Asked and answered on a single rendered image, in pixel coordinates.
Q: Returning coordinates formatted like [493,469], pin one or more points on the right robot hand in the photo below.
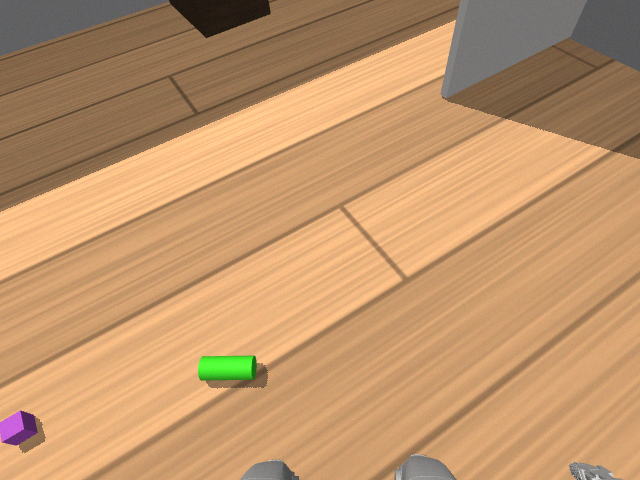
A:
[582,471]

